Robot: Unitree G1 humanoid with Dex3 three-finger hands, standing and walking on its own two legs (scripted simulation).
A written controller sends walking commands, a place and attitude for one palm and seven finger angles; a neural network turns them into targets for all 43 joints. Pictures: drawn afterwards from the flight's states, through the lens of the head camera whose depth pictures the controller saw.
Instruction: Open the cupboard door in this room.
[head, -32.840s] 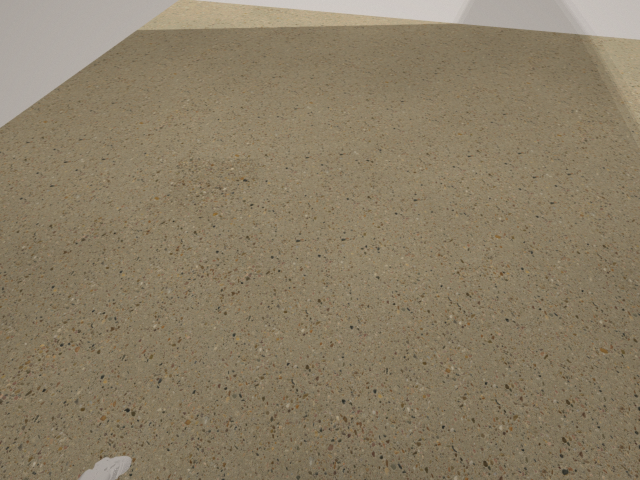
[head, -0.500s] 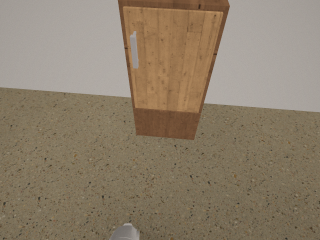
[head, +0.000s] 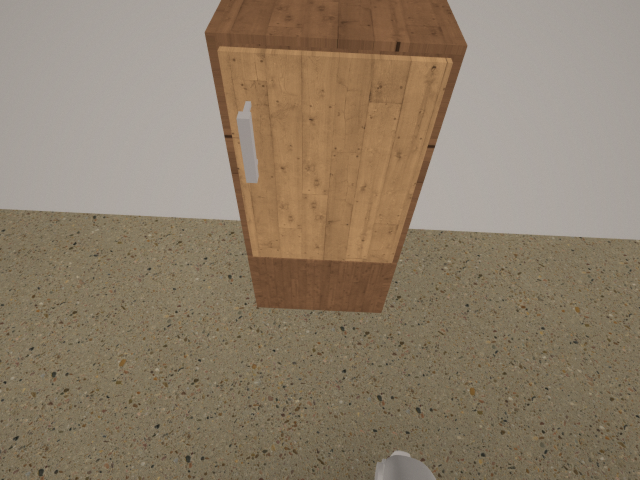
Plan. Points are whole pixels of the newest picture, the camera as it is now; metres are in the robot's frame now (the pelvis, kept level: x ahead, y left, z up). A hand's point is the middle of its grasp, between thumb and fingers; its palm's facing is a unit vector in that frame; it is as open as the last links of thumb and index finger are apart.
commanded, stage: take the last steps up to it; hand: left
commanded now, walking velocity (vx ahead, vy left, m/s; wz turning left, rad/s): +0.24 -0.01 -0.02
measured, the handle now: (250, 143) +0.71 +0.18 -0.01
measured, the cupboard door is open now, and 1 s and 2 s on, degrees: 0 0 0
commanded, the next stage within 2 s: come to a stop and stand still in 0.22 s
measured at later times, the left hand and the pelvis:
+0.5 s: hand (224, 479) +0.15 +0.15 -0.19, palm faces +0.09 -0.98 -0.17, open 7.3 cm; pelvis +0.14 -0.03 -0.01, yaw +1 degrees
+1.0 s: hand (240, 467) +0.17 +0.13 -0.19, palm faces +0.02 -0.97 -0.25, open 7.4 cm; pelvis +0.11 -0.06 -0.03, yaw +0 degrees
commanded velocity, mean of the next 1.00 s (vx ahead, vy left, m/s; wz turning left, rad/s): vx -0.03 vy -0.01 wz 0.01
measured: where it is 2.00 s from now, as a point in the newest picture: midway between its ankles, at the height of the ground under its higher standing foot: outside the picture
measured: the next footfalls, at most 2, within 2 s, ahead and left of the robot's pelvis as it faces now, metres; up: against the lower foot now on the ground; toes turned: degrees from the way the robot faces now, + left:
right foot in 0.12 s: +0.18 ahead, -0.15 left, +0.00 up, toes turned -10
left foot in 0.48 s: +0.24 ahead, +0.09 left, +0.00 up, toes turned +7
